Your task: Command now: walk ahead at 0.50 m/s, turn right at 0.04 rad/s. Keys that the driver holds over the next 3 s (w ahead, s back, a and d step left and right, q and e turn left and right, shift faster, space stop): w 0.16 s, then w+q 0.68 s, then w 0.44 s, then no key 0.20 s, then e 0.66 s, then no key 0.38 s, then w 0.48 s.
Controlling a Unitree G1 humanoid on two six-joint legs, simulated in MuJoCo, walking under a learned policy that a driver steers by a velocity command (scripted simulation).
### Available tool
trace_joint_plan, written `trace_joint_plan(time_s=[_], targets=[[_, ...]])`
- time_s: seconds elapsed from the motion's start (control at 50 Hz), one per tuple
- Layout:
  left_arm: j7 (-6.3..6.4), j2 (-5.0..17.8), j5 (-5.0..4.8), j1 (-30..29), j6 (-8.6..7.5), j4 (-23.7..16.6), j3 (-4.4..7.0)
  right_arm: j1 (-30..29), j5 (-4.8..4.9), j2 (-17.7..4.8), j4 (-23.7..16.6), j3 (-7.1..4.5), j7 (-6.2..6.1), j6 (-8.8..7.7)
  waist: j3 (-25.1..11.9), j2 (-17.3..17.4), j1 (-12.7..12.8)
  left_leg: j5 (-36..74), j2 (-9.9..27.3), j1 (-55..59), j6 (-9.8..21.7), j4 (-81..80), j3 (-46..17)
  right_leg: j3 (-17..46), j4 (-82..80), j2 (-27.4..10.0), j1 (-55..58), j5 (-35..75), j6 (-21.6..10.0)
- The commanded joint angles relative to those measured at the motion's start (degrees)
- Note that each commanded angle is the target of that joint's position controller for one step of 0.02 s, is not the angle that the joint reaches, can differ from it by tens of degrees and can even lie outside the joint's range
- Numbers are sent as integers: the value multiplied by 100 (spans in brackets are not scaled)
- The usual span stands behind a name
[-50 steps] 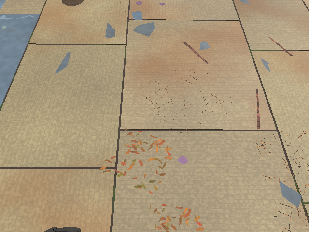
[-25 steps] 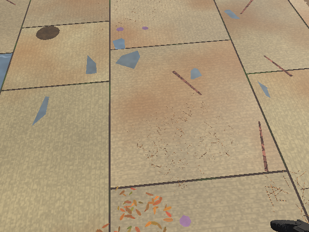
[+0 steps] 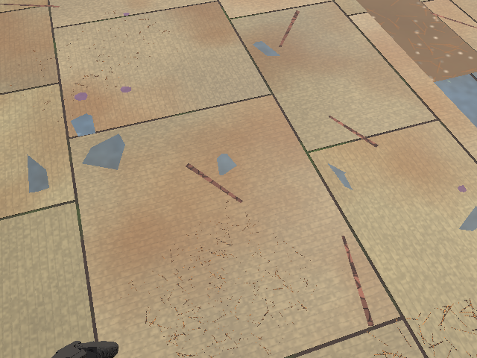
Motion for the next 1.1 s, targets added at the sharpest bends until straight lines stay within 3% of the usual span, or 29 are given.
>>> trace_joint_plan(time_s=[0.02,0.06,0.08,0.1,0.12,0.14,0.16,0.18,0.2,0.24,0.32,0.38,0.44,0.54,0.6,0.62,0.64,0.66,0.68,0.7,0.72,0.74,0.76,0.78,0.84,0.92,0.96,1.04,1.1], targets=[[-82,498,-21,-531,-138,-563,126,98,24,-1021,-158,-248,-62,41,213,688,213,2330,1738,150,795,17,-822,-58,-300,113,109,-345,-194],[-71,727,6,140,-153,-395,248,-66,16,-1110,-177,-266,-87,103,-217,745,663,3807,1591,189,632,874,-624,-307,-527,374,1213,-563,-406],[-22,1007,24,1012,-145,-136,387,-82,-22,-1000,-219,-215,-98,123,-805,638,1050,4043,1300,-222,472,1914,-402,-280,-501,330,2527,-419,-598],[46,1459,87,2091,-112,48,503,-39,-177,-714,-401,-86,-114,102,-1730,-107,1384,2294,911,-1453,262,3780,-130,1029,-273,-829,4313,-151,-995],[5,1728,69,2218,-74,161,547,760,-105,-48,-415,95,-56,-23,-2331,-1608,930,-1616,-59,-3649,-34,5526,-291,3614,-931,-1884,5919,-1430,-1853],[6,1153,-4,2159,-61,115,407,354,19,-713,-358,-47,-23,-127,-1934,-893,1182,-1761,246,-4306,26,6091,-872,3777,-1324,-1735,5620,-2216,-1656],[24,982,-10,1754,-65,73,337,-227,123,-939,-546,-123,4,-189,-1109,-594,1120,-1202,512,-4582,85,6078,-722,2940,-1460,-1551,4859,-1998,-1435],[26,890,36,1343,-69,17,302,-474,98,-869,-577,-113,-21,-192,-697,-116,937,-668,777,-4359,56,5834,-594,2298,-1612,-1360,4056,-1389,-1318],[10,726,86,1078,-86,-3,266,-582,20,-815,-578,-137,-35,-153,-398,-16,789,-350,927,-4160,10,5554,-579,1838,-1811,-1172,3455,-949,-1268],[-3,599,141,902,-172,59,251,-314,38,-603,-495,-132,-36,2,-326,-262,530,-17,1090,-3613,-54,5336,-662,1243,-2175,-987,2829,-595,-1228],[58,757,168,1011,-271,329,323,-620,15,-459,-632,-142,-74,152,17,-74,499,747,1058,-4023,-213,4757,-855,382,-2512,-965,2593,78,-1223],[123,817,158,1023,-245,433,326,-967,2,-400,-744,-137,-12,106,93,-38,590,1741,961,-4048,-210,3792,-757,-243,-2562,-798,2740,355,-1030],[173,927,125,1211,-209,560,337,-1577,-15,-252,-965,-68,88,77,261,44,853,2269,897,-3921,-143,2937,-381,-623,-2613,-807,2941,380,-907],[219,1077,27,1617,29,808,394,-2260,5,-236,-1470,-44,278,83,433,66,1046,1539,766,-4399,100,2331,-32,-866,-2079,-1184,4147,1204,-807],[305,1295,2,1434,171,731,457,-1865,4,-472,-1578,-175,349,125,-21,-262,662,662,284,-3453,405,2316,461,-1134,-992,-1201,4357,3759,-601],[342,1347,11,1371,222,700,470,-1270,12,-673,-1472,-294,337,144,-372,-303,315,545,52,-2657,556,2244,565,-1228,-129,-1119,4217,4333,-513],[374,1312,-4,1284,232,646,445,-353,22,-989,-1263,-479,261,160,-837,-126,-190,921,-84,-1219,792,1819,416,-1351,1138,-890,3539,3887,-317],[356,932,168,1483,143,500,302,353,25,-1535,-1140,-635,113,233,-1432,862,-296,1271,1050,566,1203,1842,-1289,-1376,2999,-499,1936,1033,-87],[228,376,166,1824,-74,242,109,28,21,-1767,-1325,-621,123,174,-2108,1847,274,399,2274,2203,2412,913,-4656,-405,4859,805,-351,-3484,190],[112,967,-19,1193,-294,184,240,142,-18,-1265,-1348,-492,144,144,-2115,1012,-161,67,2185,2177,2147,547,-4489,520,5039,432,-972,-3295,42],[71,1021,-173,762,-389,0,247,-61,-47,-1037,-1348,-427,133,104,-1312,743,-96,343,1967,1474,1884,518,-3583,419,4738,204,-1158,-2827,-79],[104,900,-91,706,-412,7,224,-428,-38,-937,-1385,-393,142,78,-752,122,218,969,1696,525,1689,451,-2926,367,4137,-43,-926,-2440,-72],[147,958,49,724,-367,59,276,-751,-52,-744,-1469,-336,124,70,-525,117,409,1520,1487,-106,1570,366,-2465,338,3635,-211,-570,-2227,-12],[142,951,92,843,-290,60,297,-903,-108,-710,-1559,-311,102,73,-420,294,575,1836,1363,-568,1564,233,-2296,350,3471,-276,-231,-2089,56],[173,760,172,878,-124,-4,276,-879,-68,-860,-1553,-358,24,44,-299,367,693,2405,1176,-1251,1615,26,-1873,185,2764,-231,-14,-1730,365],[146,495,158,140,-123,-156,155,-615,-41,-885,-1378,-353,-83,70,-165,573,379,2173,794,-1514,1225,40,-1176,18,967,-53,270,-100,496],[91,454,107,-232,-164,-238,121,-363,-37,-903,-1246,-347,-83,72,-131,662,164,1666,831,-1496,1112,34,-1199,-37,376,88,549,550,452],[1,684,49,-599,-243,-417,182,-88,-9,-931,-1037,-352,-70,88,40,733,56,1436,1254,-708,1061,382,-1648,98,-196,131,302,214,179],[-29,831,48,-267,-292,-388,254,-143,-26,-975,-970,-378,-94,154,22,917,296,2169,1456,-260,915,786,-1856,-1,-417,221,626,-497,-107]])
